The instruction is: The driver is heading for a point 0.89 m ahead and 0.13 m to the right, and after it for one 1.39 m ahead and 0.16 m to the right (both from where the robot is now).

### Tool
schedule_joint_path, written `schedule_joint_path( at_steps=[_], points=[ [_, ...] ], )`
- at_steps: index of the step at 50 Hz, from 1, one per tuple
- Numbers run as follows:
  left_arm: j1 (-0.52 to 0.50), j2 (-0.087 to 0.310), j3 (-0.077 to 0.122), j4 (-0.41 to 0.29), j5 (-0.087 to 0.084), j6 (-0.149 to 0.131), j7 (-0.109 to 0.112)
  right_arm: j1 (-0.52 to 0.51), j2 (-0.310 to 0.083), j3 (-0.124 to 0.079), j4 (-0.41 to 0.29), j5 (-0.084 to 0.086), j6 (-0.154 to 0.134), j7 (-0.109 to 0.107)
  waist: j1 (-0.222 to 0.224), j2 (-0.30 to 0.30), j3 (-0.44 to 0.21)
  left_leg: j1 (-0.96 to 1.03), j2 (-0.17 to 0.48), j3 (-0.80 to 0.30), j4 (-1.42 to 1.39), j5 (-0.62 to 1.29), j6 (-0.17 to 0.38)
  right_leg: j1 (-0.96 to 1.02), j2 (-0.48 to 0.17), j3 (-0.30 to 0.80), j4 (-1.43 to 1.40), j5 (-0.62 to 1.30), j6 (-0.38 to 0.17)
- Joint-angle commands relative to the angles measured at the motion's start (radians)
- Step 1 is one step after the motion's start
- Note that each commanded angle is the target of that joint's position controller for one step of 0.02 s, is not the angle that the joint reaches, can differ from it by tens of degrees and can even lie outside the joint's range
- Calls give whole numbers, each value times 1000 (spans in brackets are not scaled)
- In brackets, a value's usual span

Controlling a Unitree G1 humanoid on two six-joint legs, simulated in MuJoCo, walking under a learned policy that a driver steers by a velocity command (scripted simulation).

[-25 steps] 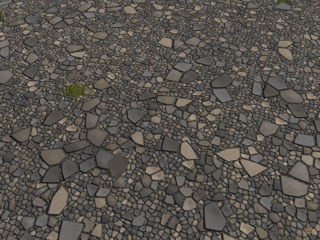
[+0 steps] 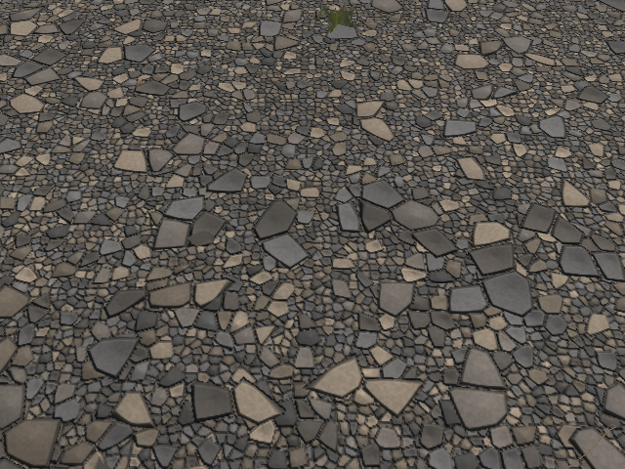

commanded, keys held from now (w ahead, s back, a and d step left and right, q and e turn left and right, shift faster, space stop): w+e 0.40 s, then e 0.06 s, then no key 0.16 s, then q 0.14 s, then w+q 0.10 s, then q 0.14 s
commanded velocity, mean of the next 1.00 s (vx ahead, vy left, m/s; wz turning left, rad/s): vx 0.34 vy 0.00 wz -0.27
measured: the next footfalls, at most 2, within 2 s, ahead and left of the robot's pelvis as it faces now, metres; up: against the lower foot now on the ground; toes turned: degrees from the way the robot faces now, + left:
right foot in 0.16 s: +0.25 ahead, -0.14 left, +0.00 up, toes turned -9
left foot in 0.62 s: +0.56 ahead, -0.03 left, +0.00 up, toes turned -23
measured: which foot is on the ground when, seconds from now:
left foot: down 0.00-0.18, up 0.20-0.60, down 0.62-1.00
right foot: up 0.00-0.14, down 0.16-0.64, up 0.66-0.96, down 0.98-1.00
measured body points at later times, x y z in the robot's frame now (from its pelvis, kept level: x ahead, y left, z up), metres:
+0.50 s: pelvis +0.27 -0.07 +0.00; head +0.30 -0.10 +0.45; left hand +0.41 +0.19 -0.10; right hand +0.40 -0.38 -0.08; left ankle +0.49 +0.06 -0.68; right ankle +0.21 -0.14 -0.74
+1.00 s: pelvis +0.42 -0.09 -0.01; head +0.45 -0.10 +0.44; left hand +0.63 +0.14 -0.10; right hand +0.47 -0.39 -0.12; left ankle +0.52 -0.01 -0.74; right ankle +0.41 -0.22 -0.75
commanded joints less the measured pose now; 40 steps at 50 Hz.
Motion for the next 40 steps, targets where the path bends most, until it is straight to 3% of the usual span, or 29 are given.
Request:
schedule_joint_path(
  at_steps=[1,3,5,6,7,8,9,10,11,12,13,14,15,17,19,22,24,27,29,30,31,32,33,34,35,36,37,38,40],
  points=[
    [-85,19,-5,-90,0,-9,-20,-59,-168,-41,-62,13,-9,-9,11,84,61,-38,287,-64,-108,276,148,32,-6,-27,-110,52,-23],
    [-125,31,-2,-117,0,-7,-28,-40,-183,-48,-45,25,4,-8,4,87,74,32,306,-45,-76,305,133,20,3,-48,-153,-8,-47],
    [-123,51,8,-136,3,-4,-34,-41,-207,-55,-37,34,18,-10,23,105,56,84,314,-16,12,516,113,70,42,-95,-178,-108,-81],
    [-85,70,20,-136,4,-1,-34,-46,-224,-59,-37,38,26,-13,51,123,16,96,309,1,100,700,101,147,81,-131,-178,-163,-102],
    [27,102,41,-112,2,1,-30,-61,-230,-60,-39,43,36,-15,120,122,-48,76,284,30,263,837,80,299,132,-164,-212,-167,-130],
    [200,166,78,-63,-2,6,-17,-53,-205,-48,-43,40,39,-19,201,95,-140,-40,239,56,497,805,43,565,177,-156,-255,-118,-168],
    [310,271,106,-42,-9,16,6,-17,-117,-16,-69,-7,30,-18,202,-113,-219,-339,169,57,847,211,-12,849,-32,172,-265,-41,-243],
    [252,327,101,-83,-8,0,-1,24,-45,14,-125,-5,-3,-7,113,-258,-374,-688,-33,-152,1136,-373,-56,1088,-225,761,-465,-319,-447],
    [262,230,75,-92,-4,-14,-11,-104,-150,-6,-135,37,-34,5,192,-80,-346,-797,20,-286,1173,-316,-32,1064,-225,740,-552,-374,-392],
    [235,188,63,-83,1,-27,-11,-161,-156,-7,-155,56,-49,9,179,-58,-215,-837,57,-270,1124,-230,-6,953,-193,601,-548,-327,-353],
    [172,160,52,-90,1,-32,-9,-160,-141,-3,-142,36,-52,0,128,31,-135,-782,102,-272,1036,-152,-3,797,-149,488,-542,-220,-318],
    [111,123,41,-102,6,-32,-4,-151,-151,-11,-131,10,-47,-7,90,24,-98,-706,130,-276,950,-107,-9,676,-111,399,-549,-117,-298],
    [80,114,36,-120,18,-32,2,-132,-152,-14,-128,4,-35,-5,61,-4,-84,-642,142,-279,919,-75,-15,597,-88,361,-571,-56,-295],
    [76,120,39,-122,17,-37,11,-124,-129,-12,-127,-4,-15,-4,46,0,-75,-603,133,-262,848,-41,-41,523,-66,309,-597,50,-306],
    [104,141,45,-110,13,-39,24,-173,-106,-4,-142,-9,-5,-6,54,11,-49,-615,116,-248,739,43,-68,482,-43,255,-607,102,-301],
    [134,153,50,-92,7,-28,40,-287,-74,11,-170,-11,-7,-2,90,-15,-13,-567,63,-235,496,224,-84,439,17,181,-567,189,-246],
    [165,157,53,-77,4,-14,49,-334,-65,16,-178,-6,-13,9,114,-38,-31,-490,14,-213,376,329,-81,431,36,159,-525,225,-211],
    [204,136,47,-53,2,0,57,-352,-86,10,-181,1,-18,27,130,-54,-51,-457,0,-237,295,360,-55,509,1,215,-452,195,-187],
    [194,124,44,-51,9,5,61,-324,-110,0,-176,-6,-24,32,110,-69,-63,-439,3,-252,256,305,-21,576,-25,265,-372,222,-169],
    [171,115,41,-56,11,6,63,-280,-116,-4,-164,-11,-29,32,84,-74,-76,-390,4,-243,218,315,1,591,-16,271,-318,247,-154],
    [153,95,35,-64,12,5,61,-226,-126,-8,-151,-23,-37,29,51,-59,-103,-286,18,-227,156,439,25,582,33,251,-232,268,-124],
    [167,47,17,-80,30,0,60,-155,-168,-11,-149,-43,-43,26,34,28,-220,-77,152,-336,210,783,75,515,96,202,-54,97,-81],
    [368,-2,-1,-44,24,-2,57,-122,-174,-6,-132,-57,-31,25,99,270,-351,215,376,-618,257,1026,278,287,210,151,228,-525,-2],
    [426,68,5,-17,22,4,50,-99,-103,9,-107,-14,-16,34,103,277,-408,207,409,-782,205,755,330,240,173,171,315,-672,31],
    [320,126,21,-27,16,20,50,-147,-85,17,-120,11,-4,40,77,198,-289,120,350,-736,164,517,292,187,133,141,362,-628,58],
    [227,132,26,-40,18,35,56,-187,-89,19,-124,10,12,42,67,140,-218,33,302,-691,131,351,251,161,118,102,358,-575,71],
    [170,134,31,-56,26,49,60,-231,-93,22,-134,11,24,42,71,120,-140,-66,268,-656,100,244,230,151,104,80,310,-542,76],
    [146,123,32,-65,27,59,62,-258,-116,15,-139,7,36,37,85,142,-100,-152,234,-622,74,182,207,187,91,68,233,-515,72],
    [151,80,23,-63,23,53,68,-238,-157,-5,-135,8,56,26,86,189,-95,-229,163,-568,12,-33,185,272,118,10,75,-509,63]
  ],
)
Keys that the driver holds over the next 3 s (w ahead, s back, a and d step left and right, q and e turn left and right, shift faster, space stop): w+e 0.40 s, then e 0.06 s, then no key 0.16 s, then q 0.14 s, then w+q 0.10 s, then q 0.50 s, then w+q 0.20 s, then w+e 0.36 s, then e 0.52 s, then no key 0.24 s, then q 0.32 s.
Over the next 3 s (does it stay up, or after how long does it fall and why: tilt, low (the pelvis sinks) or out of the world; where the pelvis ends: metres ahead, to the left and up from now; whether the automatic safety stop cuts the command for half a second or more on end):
stays up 0.84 -0.12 -0.02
